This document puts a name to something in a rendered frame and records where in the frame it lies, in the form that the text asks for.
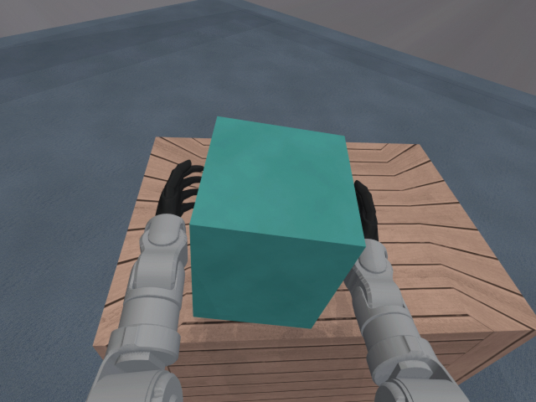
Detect right robot forearm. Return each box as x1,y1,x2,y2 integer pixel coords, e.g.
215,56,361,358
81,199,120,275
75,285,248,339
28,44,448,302
343,239,470,402

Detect left robot forearm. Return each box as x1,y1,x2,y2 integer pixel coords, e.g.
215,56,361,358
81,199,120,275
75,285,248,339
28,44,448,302
86,214,188,402

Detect carton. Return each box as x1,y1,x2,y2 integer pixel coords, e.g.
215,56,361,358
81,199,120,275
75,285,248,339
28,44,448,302
189,116,366,329

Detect robot left hand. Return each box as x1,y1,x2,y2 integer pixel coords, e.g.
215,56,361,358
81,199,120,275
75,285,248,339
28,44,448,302
155,160,204,217

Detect right robot upper arm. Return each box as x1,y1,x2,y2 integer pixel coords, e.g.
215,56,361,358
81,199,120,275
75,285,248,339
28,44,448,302
374,378,469,402

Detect robot right hand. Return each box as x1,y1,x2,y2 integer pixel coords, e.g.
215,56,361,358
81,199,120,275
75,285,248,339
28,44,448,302
354,180,379,241

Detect pedestal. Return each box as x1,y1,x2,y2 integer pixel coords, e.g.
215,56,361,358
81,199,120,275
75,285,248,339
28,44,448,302
93,137,536,402

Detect left robot upper arm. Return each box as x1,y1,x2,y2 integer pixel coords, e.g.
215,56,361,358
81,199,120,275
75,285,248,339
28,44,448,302
87,369,183,402

